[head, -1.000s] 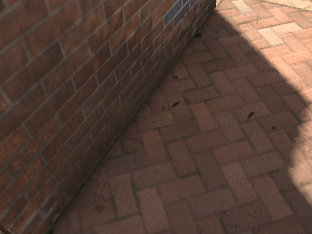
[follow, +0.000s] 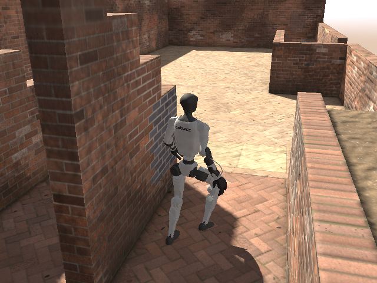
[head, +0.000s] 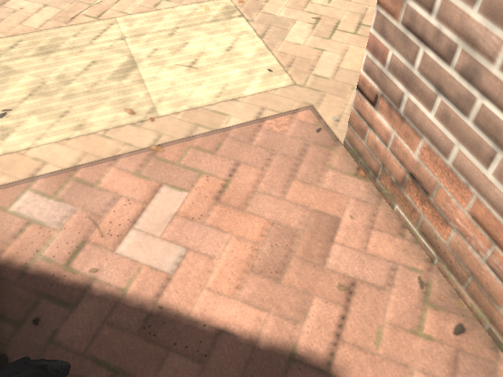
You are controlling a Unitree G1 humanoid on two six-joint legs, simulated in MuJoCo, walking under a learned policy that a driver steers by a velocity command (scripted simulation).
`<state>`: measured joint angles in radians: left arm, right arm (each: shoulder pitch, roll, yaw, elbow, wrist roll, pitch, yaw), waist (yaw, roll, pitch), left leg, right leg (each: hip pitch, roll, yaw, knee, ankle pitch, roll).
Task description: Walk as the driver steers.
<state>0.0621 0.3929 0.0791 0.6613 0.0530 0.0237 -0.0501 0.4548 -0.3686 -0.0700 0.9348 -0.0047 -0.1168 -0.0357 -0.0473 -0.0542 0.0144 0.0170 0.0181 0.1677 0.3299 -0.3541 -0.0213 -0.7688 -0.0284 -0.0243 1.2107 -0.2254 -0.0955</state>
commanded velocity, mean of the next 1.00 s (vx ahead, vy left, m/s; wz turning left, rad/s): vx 0.37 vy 0.00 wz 0.22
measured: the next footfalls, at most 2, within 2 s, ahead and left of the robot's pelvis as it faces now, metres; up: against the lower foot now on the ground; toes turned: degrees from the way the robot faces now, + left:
right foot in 0.20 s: +0.36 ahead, -0.05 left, +0.00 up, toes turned -14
left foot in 0.58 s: +0.69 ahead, +0.06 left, +0.00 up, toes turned -7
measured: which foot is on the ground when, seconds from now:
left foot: down 0.00-0.18, up 0.20-0.56, down 0.58-1.00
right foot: up 0.00-0.18, down 0.20-0.56, up 0.58-0.98, down 1.00-1.00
